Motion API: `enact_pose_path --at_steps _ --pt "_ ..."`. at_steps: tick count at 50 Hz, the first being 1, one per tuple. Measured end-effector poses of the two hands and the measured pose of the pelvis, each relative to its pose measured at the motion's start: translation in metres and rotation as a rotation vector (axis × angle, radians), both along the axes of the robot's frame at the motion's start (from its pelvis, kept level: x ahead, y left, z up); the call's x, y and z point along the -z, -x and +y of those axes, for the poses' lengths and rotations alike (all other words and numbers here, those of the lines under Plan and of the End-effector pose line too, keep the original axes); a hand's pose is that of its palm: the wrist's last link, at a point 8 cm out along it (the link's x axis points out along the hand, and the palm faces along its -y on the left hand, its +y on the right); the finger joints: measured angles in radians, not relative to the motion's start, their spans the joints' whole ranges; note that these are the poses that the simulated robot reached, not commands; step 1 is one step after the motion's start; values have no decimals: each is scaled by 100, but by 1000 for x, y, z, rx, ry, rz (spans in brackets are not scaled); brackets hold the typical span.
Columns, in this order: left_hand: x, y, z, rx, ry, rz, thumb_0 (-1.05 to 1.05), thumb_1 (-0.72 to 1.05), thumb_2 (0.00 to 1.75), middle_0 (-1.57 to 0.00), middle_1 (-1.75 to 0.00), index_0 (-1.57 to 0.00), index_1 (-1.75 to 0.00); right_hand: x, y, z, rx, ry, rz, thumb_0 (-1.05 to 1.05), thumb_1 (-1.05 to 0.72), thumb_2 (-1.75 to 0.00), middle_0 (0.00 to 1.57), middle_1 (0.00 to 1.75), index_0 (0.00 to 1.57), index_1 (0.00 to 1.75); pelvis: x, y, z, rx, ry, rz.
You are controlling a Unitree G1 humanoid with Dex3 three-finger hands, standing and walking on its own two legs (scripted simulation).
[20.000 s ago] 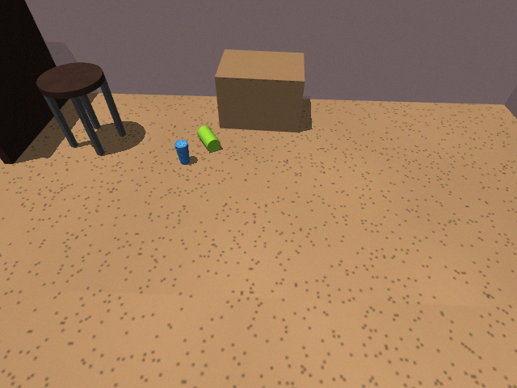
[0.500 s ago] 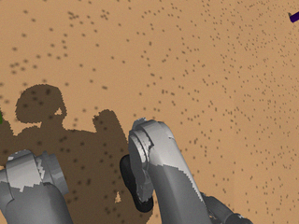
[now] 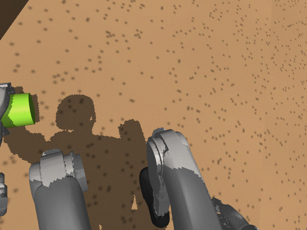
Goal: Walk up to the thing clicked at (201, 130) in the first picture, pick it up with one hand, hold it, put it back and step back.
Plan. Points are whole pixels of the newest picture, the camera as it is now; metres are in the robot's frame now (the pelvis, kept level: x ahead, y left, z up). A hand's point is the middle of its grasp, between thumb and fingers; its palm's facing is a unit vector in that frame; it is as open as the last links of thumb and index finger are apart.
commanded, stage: settle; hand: left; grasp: from above
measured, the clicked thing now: out of the picture +0.43 +0.32 -0.22
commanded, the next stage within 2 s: lift in 0.40 s
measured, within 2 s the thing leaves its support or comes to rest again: neither
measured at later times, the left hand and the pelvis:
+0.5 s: hand out of the picture +0.40 +0.31 -0.14, palm faces -0.45 -0.08 -0.89, open 11.2 cm; pelvis -0.02 -0.01 +0.03, yaw +4 degrees
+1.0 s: hand out of the picture +0.36 +0.32 -0.03, palm faces -0.49 -0.13 -0.86, open 11.2 cm; pelvis -0.02 +0.00 +0.10, yaw +6 degrees
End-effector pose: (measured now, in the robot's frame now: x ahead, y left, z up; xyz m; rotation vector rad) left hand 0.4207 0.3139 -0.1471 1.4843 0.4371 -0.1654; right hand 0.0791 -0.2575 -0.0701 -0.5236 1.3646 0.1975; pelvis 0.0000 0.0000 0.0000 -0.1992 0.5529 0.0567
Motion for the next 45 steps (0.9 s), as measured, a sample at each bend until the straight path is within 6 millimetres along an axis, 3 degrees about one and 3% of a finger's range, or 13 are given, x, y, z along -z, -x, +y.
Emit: enact_pose_path --at_steps 9,23,30,37,45 --pt "-46 2 5 -36 -31 91 0 -16 51 -62 -54 -68 -51 4 -17 -2 40 -41 -73 0 -92 -90 20 29 20 30 -16 8 -4 -17 -33 11" --pt "-65 12 1 52 22 97 0 -19 56 -62 -56 -67 -53 -11 16 -17 119 59 -7 0 -92 -90 20 29 20 30 -25 16 -7 -34 -46 -3" --pt "-83 13 5 49 -1 44 0 -20 58 -63 -55 -68 -52 -21 20 -18 158 92 -26 0 -92 -90 20 29 20 30 -32 18 -5 -39 -48 5" --pt "-112 19 12 -8 -15 84 0 -20 58 -63 -54 -69 -51 -33 13 -11 196 68 -69 0 -92 -90 20 30 20 30 -51 19 -3 -50 -53 28" --pt "-149 40 13 -20 12 142 0 -21 58 -65 -52 -70 -49 -54 -1 -2 203 29 -98 0 -92 -91 21 30 21 30 -82 18 -2 -58 -65 39"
